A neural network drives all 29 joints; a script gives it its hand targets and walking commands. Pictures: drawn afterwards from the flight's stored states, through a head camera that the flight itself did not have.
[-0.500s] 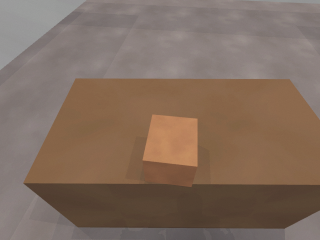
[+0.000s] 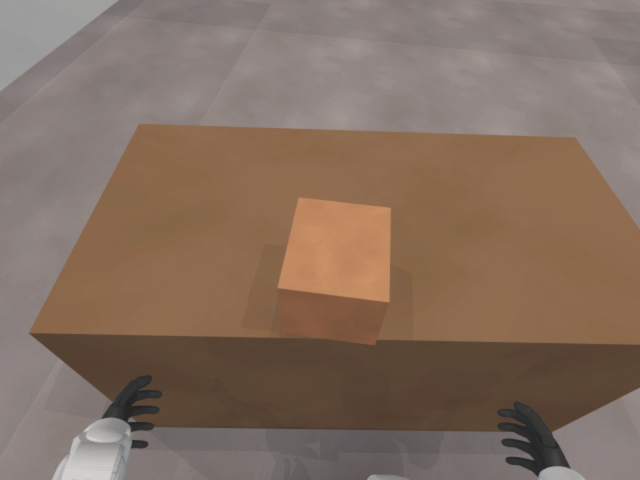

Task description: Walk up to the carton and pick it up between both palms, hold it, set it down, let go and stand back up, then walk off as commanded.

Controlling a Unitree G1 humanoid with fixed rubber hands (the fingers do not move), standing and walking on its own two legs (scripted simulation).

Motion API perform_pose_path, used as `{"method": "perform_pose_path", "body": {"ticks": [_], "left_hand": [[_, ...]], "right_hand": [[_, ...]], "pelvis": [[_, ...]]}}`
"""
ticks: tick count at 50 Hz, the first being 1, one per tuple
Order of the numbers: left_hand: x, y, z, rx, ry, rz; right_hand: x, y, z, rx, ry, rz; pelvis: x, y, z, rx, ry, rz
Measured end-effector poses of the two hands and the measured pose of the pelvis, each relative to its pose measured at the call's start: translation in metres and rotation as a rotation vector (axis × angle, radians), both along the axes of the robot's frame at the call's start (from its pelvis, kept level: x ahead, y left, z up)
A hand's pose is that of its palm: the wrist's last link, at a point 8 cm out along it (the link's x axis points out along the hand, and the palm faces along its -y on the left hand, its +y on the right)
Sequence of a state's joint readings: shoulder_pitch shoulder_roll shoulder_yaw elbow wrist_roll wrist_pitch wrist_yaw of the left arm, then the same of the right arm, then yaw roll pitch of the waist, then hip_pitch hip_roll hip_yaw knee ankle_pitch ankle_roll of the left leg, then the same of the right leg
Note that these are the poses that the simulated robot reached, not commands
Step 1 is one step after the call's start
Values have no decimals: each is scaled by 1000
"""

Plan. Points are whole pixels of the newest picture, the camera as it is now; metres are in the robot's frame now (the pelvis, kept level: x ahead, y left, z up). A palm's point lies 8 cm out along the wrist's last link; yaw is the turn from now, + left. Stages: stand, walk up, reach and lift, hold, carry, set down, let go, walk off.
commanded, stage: reach and lift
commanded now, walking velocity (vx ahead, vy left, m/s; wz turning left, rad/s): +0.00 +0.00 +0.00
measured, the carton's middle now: (336, 270) +0.46 -0.04 -0.08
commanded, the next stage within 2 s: none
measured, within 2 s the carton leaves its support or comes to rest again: neither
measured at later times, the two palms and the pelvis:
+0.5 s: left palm (122, 447) +0.19 +0.24 -0.05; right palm (516, 471) +0.15 -0.24 -0.06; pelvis +0.00 +0.00 +0.01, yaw +0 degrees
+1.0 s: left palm (139, 407) +0.23 +0.22 -0.03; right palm (482, 418) +0.20 -0.20 -0.04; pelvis +0.03 +0.02 +0.02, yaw +2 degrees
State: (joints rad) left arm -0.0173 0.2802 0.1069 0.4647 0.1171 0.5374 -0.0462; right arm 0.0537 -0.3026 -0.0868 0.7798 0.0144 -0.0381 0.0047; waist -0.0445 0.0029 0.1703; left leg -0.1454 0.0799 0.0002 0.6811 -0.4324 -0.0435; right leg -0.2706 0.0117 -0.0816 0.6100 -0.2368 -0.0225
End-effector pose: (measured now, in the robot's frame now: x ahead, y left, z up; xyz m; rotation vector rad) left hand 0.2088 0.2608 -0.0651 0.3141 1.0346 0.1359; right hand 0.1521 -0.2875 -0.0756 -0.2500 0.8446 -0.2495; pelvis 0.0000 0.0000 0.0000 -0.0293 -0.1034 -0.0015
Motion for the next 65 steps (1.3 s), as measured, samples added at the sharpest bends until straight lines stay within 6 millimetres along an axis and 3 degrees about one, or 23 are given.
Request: {"method": "perform_pose_path", "body": {"ticks": [7,12,22,31,39,49,54,65], "left_hand": [[-46,15,-8,-7,18,67],[-58,13,-4,-5,-32,55],[-31,-20,9,-88,-143,5],[-13,-18,22,-116,-248,13],[-11,-26,22,-161,-296,4],[18,-37,34,-214,-440,-67],[23,-37,37,-228,-483,-86],[26,-50,46,-295,-619,-137]], "right_hand": [[-28,8,6,-15,12,23],[-38,19,2,13,-12,23],[-15,46,5,75,-128,24],[10,54,26,70,-197,16],[22,60,31,72,-224,9],[49,83,40,94,-325,20],[57,91,41,100,-362,18],[67,96,57,96,-502,8]], "pelvis": [[-2,0,4,10,-13,-14],[-5,2,3,0,-8,-18],[-6,-1,4,13,11,7],[5,-1,11,12,14,12],[19,5,16,0,24,32],[32,16,19,-13,35,35],[38,23,19,-22,26,40],[34,31,17,-29,4,40]]}}
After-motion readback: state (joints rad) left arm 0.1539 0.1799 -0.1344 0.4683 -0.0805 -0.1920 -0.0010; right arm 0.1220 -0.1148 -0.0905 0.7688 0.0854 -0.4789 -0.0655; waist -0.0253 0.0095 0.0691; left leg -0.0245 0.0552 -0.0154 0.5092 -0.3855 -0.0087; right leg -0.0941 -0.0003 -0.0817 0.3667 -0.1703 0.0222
